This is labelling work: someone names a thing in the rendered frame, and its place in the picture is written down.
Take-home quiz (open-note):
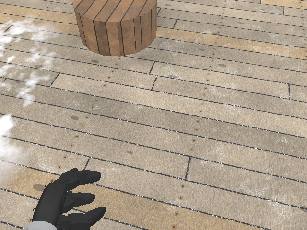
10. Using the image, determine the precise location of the left robot hand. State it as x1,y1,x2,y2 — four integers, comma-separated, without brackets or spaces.
32,168,106,230

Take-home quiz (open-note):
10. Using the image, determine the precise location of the left robot forearm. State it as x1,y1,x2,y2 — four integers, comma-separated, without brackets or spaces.
23,220,58,230

